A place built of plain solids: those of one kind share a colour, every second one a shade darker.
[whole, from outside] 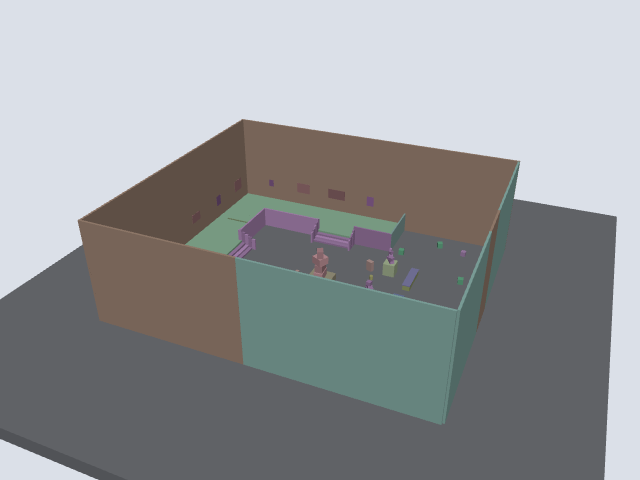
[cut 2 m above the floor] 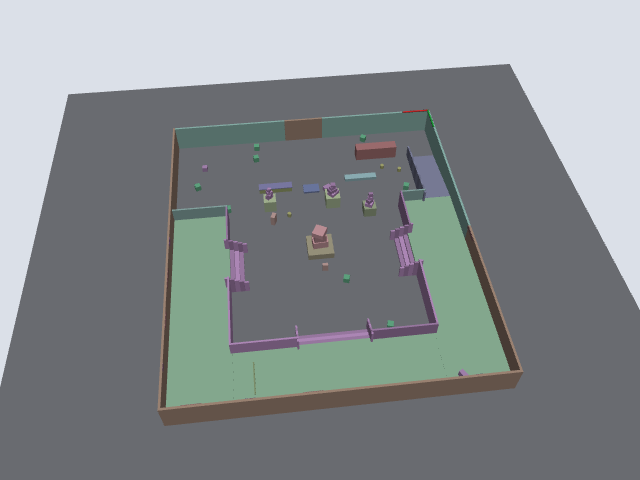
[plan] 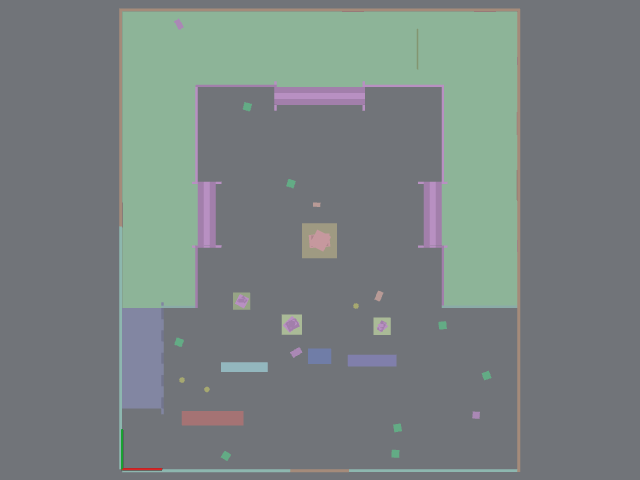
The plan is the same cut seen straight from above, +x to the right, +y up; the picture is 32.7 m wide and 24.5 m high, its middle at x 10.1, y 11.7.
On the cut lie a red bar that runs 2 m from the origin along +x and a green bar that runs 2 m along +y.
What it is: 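An art gallery's atrium; 20.2 x 23.4 m, 7.7 m high; a walk 3.9 m broad round three sides of a court, raised by 4 risers of 0.151 m; a flight in the middle of each side; a ramp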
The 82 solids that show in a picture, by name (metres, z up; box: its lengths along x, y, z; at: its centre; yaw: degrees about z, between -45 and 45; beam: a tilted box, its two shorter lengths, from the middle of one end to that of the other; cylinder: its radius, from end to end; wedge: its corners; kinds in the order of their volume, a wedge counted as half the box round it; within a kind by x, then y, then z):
{
 "walk_1": {"box": [3.86, 15.14, 0.65], "at": [1.93, 15.8, 0.28]},
 "walk_2": {"box": [12.45, 3.86, 0.65], "at": [10.09, 21.44, 0.28]},
 "walk_3": {"box": [3.86, 15.14, 0.65], "at": [18.24, 15.8, 0.28]},
 "wall_1": {"box": [0.15, 11.13, 7.75], "at": [-0.07, 17.95, 3.83]},
 "wall_2": {"box": [3.0, 0.15, 7.75], "at": [10.08, -0.07, 3.83]},
 "wall_3": {"box": [20.47, 0.15, 7.75], "at": [10.09, 23.45, 3.83]},
 "wall_4": {"box": [0.15, 23.67, 7.75], "at": [20.25, 11.69, 3.83]},
 "window_wall_1": {"box": [0.15, 12.39, 7.75], "at": [-0.07, 6.2, 3.83]},
 "window_wall_2": {"box": [8.58, 0.15, 7.75], "at": [4.29, -0.07, 3.83]},
 "window_wall_3": {"box": [8.59, 0.15, 7.75], "at": [15.88, -0.07, 3.83]},
 "piece_1": {"box": [0.12, 3.19, 1.65], "at": [3.8, 9.83, 0.78]},
 "piece_2": {"box": [0.12, 4.96, 1.65], "at": [3.8, 17.03, 0.78]},
 "piece_3": {"box": [0.3, 0.12, 1.42], "at": [4.01, 11.37, 0.66]},
 "piece_4": {"box": [0.3, 3.13, 0.5], "at": [4.01, 12.99, 0.2]},
 "piece_5": {"box": [0.3, 0.12, 1.42], "at": [4.01, 14.62, 0.66]},
 "piece_6": {"box": [0.3, 0.12, 1.27], "at": [4.32, 11.37, 0.59]},
 "piece_7": {"box": [0.3, 3.13, 0.35], "at": [4.32, 12.99, 0.13]},
 "piece_8": {"box": [0.3, 0.12, 1.27], "at": [4.32, 14.62, 0.59]},
 "piece_9": {"box": [0.3, 0.12, 1.12], "at": [4.62, 11.37, 0.51]},
 "piece_10": {"box": [0.3, 3.13, 0.2], "at": [4.62, 12.99, 0.05]},
 "piece_11": {"box": [0.3, 0.12, 1.12], "at": [4.62, 14.62, 0.51]},
 "piece_12": {"box": [0.3, 0.12, 0.97], "at": [4.92, 11.37, 0.43]},
 "piece_13": {"box": [0.3, 0.12, 0.97], "at": [4.92, 14.62, 0.43]},
 "piece_14": {"box": [4.15, 0.12, 1.65], "at": [5.81, 19.57, 0.78]},
 "piece_15": {"box": [0.53, 0.57, 0.3], "at": [6.12, 8.58, 0.94], "yaw": -27.1},
 "piece_16": {"box": [0.69, 0.53, 0.27], "at": [8.62, 7.4, 1.14], "yaw": 44.2},
 "piece_17": {"box": [0.34, 0.34, 0.27], "at": [8.66, 7.4, 1.95], "yaw": -7.0},
 "piece_18": {"box": [0.59, 0.49, 0.27], "at": [8.7, 7.37, 1.41], "yaw": 28.8},
 "piece_19": {"box": [4.38, 0.3, 0.2], "at": [10.08, 18.75, 0.05]},
 "piece_20": {"box": [4.38, 0.3, 0.35], "at": [10.08, 19.05, 0.13]},
 "piece_21": {"box": [4.38, 0.3, 0.5], "at": [10.08, 19.36, 0.2]},
 "piece_22": {"box": [0.12, 0.3, 0.97], "at": [12.33, 18.45, 0.43]},
 "piece_23": {"box": [4.16, 0.12, 1.65], "at": [14.35, 19.57, 0.78]},
 "piece_24": {"box": [0.3, 0.12, 0.97], "at": [15.24, 11.37, 0.43]},
 "piece_25": {"box": [0.3, 0.12, 0.97], "at": [15.24, 14.62, 0.43]},
 "piece_26": {"box": [0.3, 0.12, 1.12], "at": [15.55, 11.37, 0.51]},
 "piece_27": {"box": [0.3, 3.13, 0.2], "at": [15.55, 12.99, 0.05]},
 "piece_28": {"box": [0.3, 0.12, 1.12], "at": [15.55, 14.62, 0.51]},
 "piece_29": {"box": [0.3, 0.12, 1.27], "at": [15.85, 11.37, 0.59]},
 "piece_30": {"box": [0.3, 3.13, 0.35], "at": [15.85, 12.99, 0.13]},
 "piece_31": {"box": [0.3, 0.12, 1.27], "at": [15.85, 14.62, 0.59]},
 "piece_32": {"box": [0.3, 0.12, 1.42], "at": [16.16, 11.37, 0.66]},
 "piece_33": {"box": [0.3, 3.13, 0.5], "at": [16.16, 12.99, 0.2]},
 "piece_34": {"box": [0.3, 0.12, 1.42], "at": [16.16, 14.62, 0.66]},
 "piece_35": {"box": [0.12, 3.19, 1.65], "at": [16.37, 9.83, 0.78]},
 "piece_36": {"box": [0.12, 4.96, 1.65], "at": [16.37, 17.03, 0.78]},
 "piece_37": {"box": [0.3, 0.12, 1.57], "at": [16.46, 11.37, 0.74]},
 "arm_ramp_1": {"wedge": [[0.0, 3.1, -0.05], [0.0, 3.1, 0.0], [0.0, 8.23, -0.05], [0.0, 8.23, 0.6], [2.0, 3.1, -0.05], [2.0, 3.1, 0.0], [2.0, 8.23, -0.05], [2.0, 8.23, 0.6]]},
 "piece_base_1": {"box": [0.89, 0.89, 0.84], "at": [6.1, 8.58, 0.37]},
 "piece_base_2": {"box": [1.04, 1.04, 1.05], "at": [8.66, 7.38, 0.47]},
 "piece_base_3": {"box": [0.89, 0.89, 1.04], "at": [13.27, 7.3, 0.47]},
 "desk_1": {"box": [3.16, 0.75, 1.1], "at": [4.62, 2.6, 0.5]},
 "centre_base_1": {"box": [1.79, 1.79, 0.53], "at": [10.08, 11.66, 0.21]},
 "centre_1": {"box": [0.62, 0.46, 0.58], "at": [10.05, 11.66, 2.5], "yaw": 25.3},
 "centre_2": {"box": [1.06, 0.67, 0.58], "at": [10.08, 11.66, 0.77], "yaw": 4.7},
 "centre_3": {"box": [0.85, 0.57, 0.58], "at": [10.09, 11.66, 1.35], "yaw": 2.4},
 "centre_4": {"box": [0.81, 0.86, 0.58], "at": [10.11, 11.67, 1.92], "yaw": -27.9},
 "end_1": {"box": [1.86, 0.12, 1.65], "at": [2.93, 8.29, 0.78]},
 "end_2": {"box": [3.86, 0.12, 1.65], "at": [18.24, 8.29, 0.78]},
 "ottoman_1": {"box": [0.4, 0.4, 0.47], "at": [2.91, 6.48, 0.18], "yaw": -19.6},
 "ottoman_2": {"box": [0.4, 0.4, 0.47], "at": [5.3, 0.68, 0.18], "yaw": -31.8},
 "ottoman_3": {"box": [0.4, 0.4, 0.47], "at": [6.39, 18.5, 0.18], "yaw": -14.9},
 "ottoman_4": {"box": [0.4, 0.4, 0.47], "at": [8.62, 14.58, 0.18], "yaw": -17.4},
 "ottoman_5": {"box": [0.4, 0.4, 0.47], "at": [13.95, 0.79, 0.18], "yaw": -2.3},
 "ottoman_6": {"box": [0.4, 0.4, 0.47], "at": [14.06, 2.11, 0.18], "yaw": 10.1},
 "ottoman_7": {"box": [0.4, 0.4, 0.47], "at": [16.36, 7.34, 0.18], "yaw": 6.1},
 "ottoman_8": {"box": [0.4, 0.4, 0.47], "at": [18.6, 4.78, 0.18], "yaw": 20.2},
 "bench_1": {"box": [2.44, 0.54, 0.43], "at": [12.76, 5.54, 0.17]},
 "bench_upholstered_1": {"box": [2.4, 0.5, 0.25], "at": [6.24, 5.21, 0.33]},
 "box_cardboard_1": {"box": [0.3, 0.52, 0.45], "at": [2.9, 22.71, 0.78], "yaw": 29.4},
 "box_cardboard_2": {"box": [0.55, 0.33, 0.43], "at": [8.89, 5.96, 0.17], "yaw": 30.3},
 "box_cardboard_3": {"box": [0.37, 0.36, 0.43], "at": [18.07, 2.76, 0.16], "yaw": -3.8},
 "pallet_1": {"box": [1.2, 0.8, 0.19], "at": [10.08, 5.76, 0.05]},
 "suitcase_1": {"box": [0.38, 0.22, 0.65], "at": [9.93, 13.5, 0.27], "yaw": -3.9},
 "suitcase_2": {"box": [0.3, 0.5, 0.85], "at": [13.11, 8.84, 0.38], "yaw": -22.3},
 "hung_picture_1": {"box": [1.11, 0.025, 0.73], "at": [11.79, 23.35, 2.15]},
 "hung_picture_2": {"box": [1.13, 0.025, 1.0], "at": [18.53, 23.35, 2.15]},
 "hung_picture_3": {"box": [0.025, 1.55, 0.87], "at": [20.15, 14.48, 2.15]},
 "hung_picture_4": {"box": [0.025, 1.21, 0.9], "at": [20.15, 17.64, 2.15]},
 "bench_top_1": {"box": [2.5, 0.6, 0.07], "at": [12.76, 5.54, 0.41]},
 "beam_1": {"box": [0.08, 2.07, 0.12], "at": [15.08, 21.44, 0.61]},
 "hung_poster_1": {"box": [0.01, 0.62, 0.87], "at": [20.16, 11.39, 2.1]}
}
